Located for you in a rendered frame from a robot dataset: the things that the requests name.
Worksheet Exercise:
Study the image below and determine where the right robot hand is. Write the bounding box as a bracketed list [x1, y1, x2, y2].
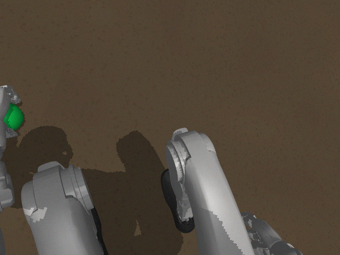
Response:
[240, 211, 283, 255]

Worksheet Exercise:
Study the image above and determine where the right robot arm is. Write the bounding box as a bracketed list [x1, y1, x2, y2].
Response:
[269, 241, 303, 255]

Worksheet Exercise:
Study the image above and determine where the left robot foot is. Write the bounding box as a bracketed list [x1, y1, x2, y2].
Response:
[91, 207, 108, 255]

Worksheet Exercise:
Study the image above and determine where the right robot foot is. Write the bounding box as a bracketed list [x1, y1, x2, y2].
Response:
[161, 169, 195, 233]

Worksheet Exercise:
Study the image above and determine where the left robot arm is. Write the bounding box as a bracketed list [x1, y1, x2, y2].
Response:
[0, 120, 15, 255]

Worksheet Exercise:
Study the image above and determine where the ball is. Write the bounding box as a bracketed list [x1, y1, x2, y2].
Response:
[3, 103, 23, 130]

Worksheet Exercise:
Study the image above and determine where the left robot hand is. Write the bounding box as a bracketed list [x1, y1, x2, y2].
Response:
[0, 85, 21, 139]

